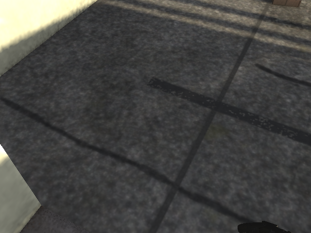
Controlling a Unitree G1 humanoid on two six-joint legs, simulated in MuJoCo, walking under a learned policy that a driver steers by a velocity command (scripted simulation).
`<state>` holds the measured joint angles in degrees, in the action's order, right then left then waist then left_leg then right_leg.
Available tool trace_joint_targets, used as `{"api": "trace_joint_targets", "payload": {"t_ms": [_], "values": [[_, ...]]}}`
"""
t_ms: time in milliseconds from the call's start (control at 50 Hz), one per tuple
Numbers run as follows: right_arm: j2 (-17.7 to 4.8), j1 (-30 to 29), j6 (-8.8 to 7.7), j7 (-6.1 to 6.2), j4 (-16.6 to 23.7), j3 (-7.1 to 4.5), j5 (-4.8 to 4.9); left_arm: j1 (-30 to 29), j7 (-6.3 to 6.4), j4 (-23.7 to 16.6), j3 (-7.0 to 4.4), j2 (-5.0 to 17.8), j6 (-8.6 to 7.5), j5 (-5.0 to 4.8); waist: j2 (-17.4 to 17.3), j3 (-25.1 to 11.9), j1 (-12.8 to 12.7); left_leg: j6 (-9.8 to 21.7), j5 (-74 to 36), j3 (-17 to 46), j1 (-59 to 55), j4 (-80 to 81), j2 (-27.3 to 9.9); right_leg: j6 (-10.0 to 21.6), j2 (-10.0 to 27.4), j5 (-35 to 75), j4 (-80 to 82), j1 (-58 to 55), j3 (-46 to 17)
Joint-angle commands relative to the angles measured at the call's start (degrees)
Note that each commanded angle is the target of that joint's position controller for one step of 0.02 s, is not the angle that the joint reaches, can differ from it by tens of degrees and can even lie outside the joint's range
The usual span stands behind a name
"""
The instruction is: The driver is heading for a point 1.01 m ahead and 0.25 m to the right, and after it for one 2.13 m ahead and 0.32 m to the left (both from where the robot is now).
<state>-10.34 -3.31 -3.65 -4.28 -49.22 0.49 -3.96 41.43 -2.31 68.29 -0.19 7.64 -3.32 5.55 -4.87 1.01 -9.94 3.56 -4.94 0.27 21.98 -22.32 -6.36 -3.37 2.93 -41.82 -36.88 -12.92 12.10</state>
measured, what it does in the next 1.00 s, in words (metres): goes down, turning right: right foot 0.10 m lower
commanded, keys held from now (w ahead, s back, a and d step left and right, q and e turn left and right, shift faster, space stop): w+e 0.64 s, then w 0.16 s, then w+q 0.20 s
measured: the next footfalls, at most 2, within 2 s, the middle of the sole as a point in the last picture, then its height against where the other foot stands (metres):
right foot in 0.62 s outside the picture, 0.10 m lower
left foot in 1.08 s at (208, 174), level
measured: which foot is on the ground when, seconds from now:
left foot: down 0.00-0.62, up 0.64-1.00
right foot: up 0.00-0.60, down 0.62-1.00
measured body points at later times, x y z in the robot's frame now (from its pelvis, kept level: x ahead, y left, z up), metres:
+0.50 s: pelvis +0.29 -0.01 -0.05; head +0.29 -0.02 +0.40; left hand +0.52 +0.13 -0.16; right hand +0.11 -0.15 -0.20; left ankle +0.11 +0.11 -0.75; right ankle +0.45 -0.19 -0.76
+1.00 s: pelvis +0.60 -0.13 -0.11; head +0.62 -0.14 +0.34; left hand +0.74 +0.10 -0.25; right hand +0.68 -0.43 -0.21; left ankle +0.82 -0.08 -0.81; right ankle +0.47 -0.18 -0.85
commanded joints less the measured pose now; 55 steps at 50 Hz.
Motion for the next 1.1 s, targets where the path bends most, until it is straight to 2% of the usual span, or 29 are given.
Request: {"api": "trace_joint_targets", "payload": {"t_ms": [20,40,60,80,100,120,140,180,220,300,340,400,540,560,600,620,640,660,680,700,720,760,780,820,860,900,1020,1080,1100], "values": [[-18.40,39.84,-0.47,0.92,-8.06,-5.95,-0.17,10.51,-3.70,-2.66,1.61,-1.48,-1.02,0.70,-9.56,-34.40,15.11,18.61,-44.87,16.97,-71.82,-20.26,-18.64,1.28,-0.66,0.02,-39.27,41.13,-6.45],[-14.62,48.66,0.03,0.55,-11.80,-6.27,-0.96,-2.55,-4.49,-6.08,-0.27,4.81,-1.54,-2.83,-3.68,-25.29,22.43,18.44,-26.30,25.75,-66.05,-9.82,-19.96,1.47,-3.74,-3.05,-55.74,52.79,-9.86],[-15.42,40.84,-0.06,1.67,-12.06,-7.13,0.10,-12.22,-4.15,-8.36,-0.70,5.04,-2.32,-4.04,-1.35,-10.98,20.02,13.26,-9.87,18.90,-47.77,-3.47,-16.22,3.69,0.39,1.56,-58.21,57.79,-11.78],[-12.00,31.45,-0.21,2.13,-9.32,-6.22,1.36,-14.38,-2.81,-8.74,-1.62,7.07,-3.19,-3.33,3.50,-4.52,16.70,12.40,-6.73,15.01,-31.83,-0.64,-15.56,4.39,3.93,5.69,-56.15,54.16,-13.85],[-8.90,27.85,-0.55,2.53,-8.91,-5.06,0.89,-12.95,-2.03,-9.10,-1.98,7.15,-3.67,-2.51,2.28,-3.24,12.62,12.00,-16.36,12.20,-24.76,-0.85,-15.52,5.03,5.94,9.35,-51.94,50.48,-15.38],[-6.96,26.61,-0.56,2.67,-9.70,-4.71,-0.15,-15.36,-1.35,-11.01,-1.02,3.52,-4.02,-2.51,1.80,-0.28,10.32,8.99,-18.61,9.06,-18.19,0.40,-14.89,6.56,7.42,13.42,-44.84,48.79,-16.89],[-2.29,24.12,-1.49,3.17,-9.02,-3.30,-0.37,-15.21,-0.92,-10.93,-0.62,0.60,-4.06,-1.82,3.99,0.28,8.23,7.36,-16.08,5.98,-11.71,4.37,-12.12,8.31,8.71,23.83,-34.34,43.74,-19.06],[-2.27,24.92,-3.58,3.32,-8.87,-3.57,0.07,-15.38,-1.15,-10.87,-0.92,-0.88,-3.61,-2.41,2.62,1.29,7.84,10.47,-9.58,3.54,-8.99,10.68,-11.83,9.31,7.41,29.23,-28.70,43.25,-18.22],[-1.85,24.88,-4.37,3.06,-8.62,-3.30,-0.96,-17.78,-1.98,-12.02,-1.00,-1.11,-2.58,-1.52,1.89,3.36,6.95,13.08,-12.18,0.68,-9.53,12.87,-12.33,9.47,7.89,35.09,-23.28,45.75,-18.71],[0.48,28.15,-4.82,4.14,-10.14,-1.85,-2.73,-25.10,-3.46,-15.56,-0.32,0.83,-2.34,-1.34,6.35,5.65,8.93,9.69,-7.88,-7.06,-14.76,8.55,-9.55,8.99,8.37,56.36,-10.48,53.11,-21.20],[-1.57,30.74,-4.87,3.63,-11.53,-1.51,-2.63,-31.85,-3.36,-18.51,-0.53,3.19,-2.17,-2.41,4.76,6.36,10.20,8.02,-2.08,-11.10,-11.50,8.91,-6.31,8.89,6.38,65.47,-3.39,46.87,-18.27],[-3.46,37.21,-4.71,2.83,-14.55,-1.40,-2.37,-37.75,-2.97,-21.62,-0.83,5.64,-1.30,-2.41,5.94,9.99,12.22,7.76,-2.38,-11.09,-18.96,8.10,-8.11,9.19,5.33,61.59,0.74,50.01,-16.89],[-3.23,46.43,-2.07,5.36,-18.89,-1.81,-0.75,-48.53,-2.05,-22.78,-0.16,4.71,0.28,-1.27,7.09,13.12,16.74,5.49,-11.17,-12.75,-38.99,5.32,-8.88,6.95,3.07,48.05,13.46,56.51,-11.89],[-12.58,33.26,0.00,7.17,-14.85,-5.50,8.38,-54.00,-2.24,-26.45,-2.11,8.25,-0.29,-11.59,3.57,19.60,13.37,0.72,-23.22,-13.09,-27.37,-5.67,-8.75,9.27,-2.22,46.55,10.27,53.43,-6.88],[-11.89,34.33,0.60,7.93,-13.51,-5.56,7.23,-38.02,-2.57,-22.44,-4.08,10.47,-0.45,-9.28,1.29,2.77,6.47,-0.47,-32.04,-14.53,-20.75,-26.85,-8.77,13.24,-5.05,48.27,7.11,27.80,-5.09],[-10.47,30.40,0.01,7.34,-11.91,-5.32,6.65,-24.18,-1.60,-17.80,-6.06,13.23,0.30,-8.46,1.53,-3.02,-0.31,-2.58,-24.30,-15.15,-9.69,-43.72,-5.29,16.22,-3.23,55.98,11.00,9.72,-7.94],[-5.29,27.34,-1.93,6.33,-9.26,-4.95,4.65,-16.74,0.13,-15.00,-7.03,17.57,0.77,-7.32,18.31,-8.20,-1.41,-6.92,37.56,-14.39,13.64,-74.52,5.84,20.80,6.14,86.10,4.98,-12.22,-18.95],[-3.04,35.70,-4.67,4.44,-7.43,-3.34,6.11,-14.20,0.27,-14.41,-6.15,19.32,-0.21,-5.72,19.89,-26.72,1.89,-5.78,49.02,1.76,25.54,-84.62,5.41,30.98,16.81,100.64,-3.22,-31.74,-37.01],[-5.12,28.64,-6.15,3.74,-3.58,-3.80,8.49,-9.32,0.68,-14.00,-6.36,17.63,0.67,-5.12,15.90,-31.79,-1.45,-5.56,46.23,6.30,28.42,-80.50,5.01,33.07,18.26,79.65,5.06,-30.78,-41.93],[-4.16,23.97,-6.20,4.17,-0.73,-3.55,9.13,-13.70,1.36,-13.56,-6.15,15.66,0.87,-5.82,10.26,-23.51,2.24,-4.86,40.75,5.02,32.39,-72.33,2.55,29.67,16.22,61.40,11.85,-20.97,-40.53],[-4.70,21.16,-5.14,5.54,-0.59,-3.85,8.16,-22.58,2.08,-15.91,-5.38,13.11,0.90,-6.44,3.58,-15.41,5.82,-5.60,36.28,2.65,31.56,-70.12,0.65,26.80,15.48,57.06,15.18,-7.76,-38.70],[-6.16,26.59,-2.86,5.88,-2.96,-5.16,5.92,-33.06,1.58,-19.44,-4.44,12.08,-0.33,-5.72,-3.62,-8.74,12.68,-5.62,26.97,5.06,19.75,-62.64,-2.85,25.61,16.98,54.10,19.58,18.18,-37.14],[-4.66,26.26,-1.80,6.21,-2.85,-5.24,5.14,-35.88,1.37,-19.72,-4.33,12.46,-0.91,-6.47,-1.08,-3.41,14.32,-6.36,25.70,4.59,14.91,-54.35,-3.70,23.57,13.56,54.15,21.84,29.48,-31.22],[-4.22,20.99,-1.61,6.85,-0.95,-5.04,4.45,-34.23,2.02,-18.40,-4.41,12.60,-1.66,-6.17,5.06,-0.25,13.34,-7.03,18.67,2.44,10.17,-39.97,-3.18,21.26,7.78,56.18,23.84,37.52,-22.88],[-4.67,15.55,-2.25,6.29,-0.02,-4.78,4.32,-31.99,3.20,-17.20,-4.67,12.80,-1.97,-5.93,8.87,-0.46,11.62,-5.89,5.59,0.39,5.49,-25.05,-1.39,18.49,3.39,56.76,23.50,38.26,-16.09],[-4.87,10.26,-2.44,5.36,0.72,-4.55,5.02,-28.57,3.49,-15.74,-5.19,13.90,-2.07,-6.40,9.67,-1.61,8.95,-4.57,-3.58,-0.68,4.72,-17.13,0.76,17.32,4.59,53.99,24.13,32.59,-16.00],[-7.97,1.70,-2.06,3.02,4.30,-5.08,5.68,-25.30,3.89,-13.08,-6.14,14.78,-1.13,-6.60,7.77,1.29,8.37,1.97,7.31,1.16,14.77,-12.17,2.58,13.38,11.48,54.50,20.00,12.84,-15.67],[-11.44,16.67,-1.69,2.48,-0.12,-7.47,4.70,-29.11,4.07,-14.85,-6.08,14.77,-0.37,-6.79,6.37,-8.25,15.91,5.36,7.70,-2.80,-7.87,-9.09,8.19,9.59,6.45,73.11,-0.08,15.28,-9.29],[-15.84,24.87,-1.33,2.69,-1.53,-8.93,4.96,-27.39,4.10,-16.05,-5.39,13.11,-0.62,-5.62,-1.85,-13.68,17.39,10.02,5.63,12.12,-23.91,-7.81,-0.66,6.70,1.96,56.34,-19.20,29.06,-6.35]]}}
Keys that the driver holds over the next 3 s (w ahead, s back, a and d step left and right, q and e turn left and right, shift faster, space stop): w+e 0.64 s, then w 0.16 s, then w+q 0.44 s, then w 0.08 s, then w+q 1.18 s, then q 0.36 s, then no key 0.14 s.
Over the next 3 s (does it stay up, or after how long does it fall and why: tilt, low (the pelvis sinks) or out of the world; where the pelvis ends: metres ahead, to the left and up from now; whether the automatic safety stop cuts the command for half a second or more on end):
stays up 1.54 -0.11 -0.10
